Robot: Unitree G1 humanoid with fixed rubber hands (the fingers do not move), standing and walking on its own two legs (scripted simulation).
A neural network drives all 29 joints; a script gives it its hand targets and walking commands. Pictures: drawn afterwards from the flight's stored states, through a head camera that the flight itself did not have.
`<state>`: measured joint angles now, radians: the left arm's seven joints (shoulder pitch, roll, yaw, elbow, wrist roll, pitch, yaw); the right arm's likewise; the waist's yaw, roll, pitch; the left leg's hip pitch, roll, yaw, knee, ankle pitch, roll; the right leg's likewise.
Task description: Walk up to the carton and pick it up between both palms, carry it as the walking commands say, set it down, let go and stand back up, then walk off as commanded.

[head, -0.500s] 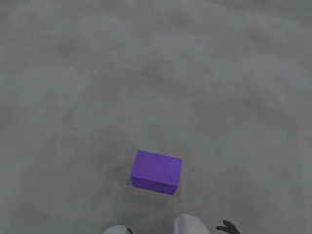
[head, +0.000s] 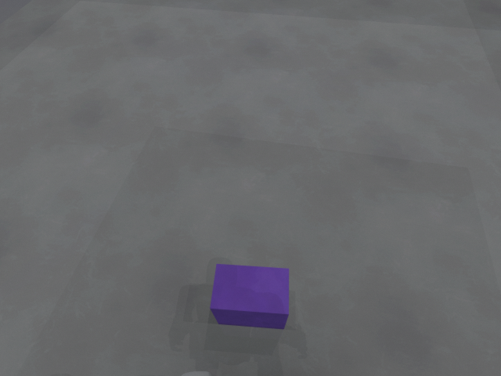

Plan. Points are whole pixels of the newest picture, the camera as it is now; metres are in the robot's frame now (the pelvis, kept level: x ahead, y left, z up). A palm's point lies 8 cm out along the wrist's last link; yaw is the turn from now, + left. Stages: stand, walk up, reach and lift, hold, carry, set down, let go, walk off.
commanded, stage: stand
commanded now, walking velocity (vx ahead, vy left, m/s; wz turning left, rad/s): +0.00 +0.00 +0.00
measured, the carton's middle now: (251, 298) +0.40 +0.03 -0.66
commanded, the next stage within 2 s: reach and lift in 0.86 s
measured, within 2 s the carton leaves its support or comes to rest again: neither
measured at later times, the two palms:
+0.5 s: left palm out of the picture +0.00 +0.24 -0.15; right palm out of the picture +0.03 -0.18 -0.15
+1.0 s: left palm out of the picture +0.06 +0.27 -0.16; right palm out of the picture +0.06 -0.19 -0.17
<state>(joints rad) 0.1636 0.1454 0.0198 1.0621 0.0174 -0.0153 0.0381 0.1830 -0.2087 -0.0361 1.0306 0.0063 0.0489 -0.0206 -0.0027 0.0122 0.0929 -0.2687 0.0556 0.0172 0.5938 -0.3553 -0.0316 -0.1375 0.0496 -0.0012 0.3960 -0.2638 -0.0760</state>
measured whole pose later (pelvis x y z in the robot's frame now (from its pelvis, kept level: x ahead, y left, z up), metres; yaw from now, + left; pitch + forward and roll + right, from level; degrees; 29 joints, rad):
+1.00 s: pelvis +0.00 +0.04 -0.03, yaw +1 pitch +8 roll +1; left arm 0.19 0.21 -0.07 0.83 -0.10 0.24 0.07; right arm 0.20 -0.17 0.02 0.87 0.08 0.23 -0.08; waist 0.02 -0.02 -0.06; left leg -0.48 0.01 0.02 0.70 -0.35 -0.01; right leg -0.45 0.01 -0.01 0.72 -0.41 -0.02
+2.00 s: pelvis -0.13 +0.04 -0.11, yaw +0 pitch +25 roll +0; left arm -0.90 0.28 0.14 0.85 -0.06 0.41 0.02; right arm -0.85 -0.22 -0.23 0.82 0.02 0.37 -0.05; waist -0.02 -0.02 0.16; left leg -1.23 0.00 -0.01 1.06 -0.27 -0.01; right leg -1.20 0.02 0.00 1.10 -0.33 0.00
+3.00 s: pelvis -0.16 +0.04 -0.25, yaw +0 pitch +29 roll +0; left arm -1.50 0.50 0.17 0.96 -0.19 0.27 0.05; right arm -1.45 -0.40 -0.17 0.85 0.20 0.28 -0.15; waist -0.03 0.00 0.53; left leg -1.76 -0.02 -0.03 1.65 -0.41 -0.03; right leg -1.73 0.04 0.01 1.69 -0.48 0.00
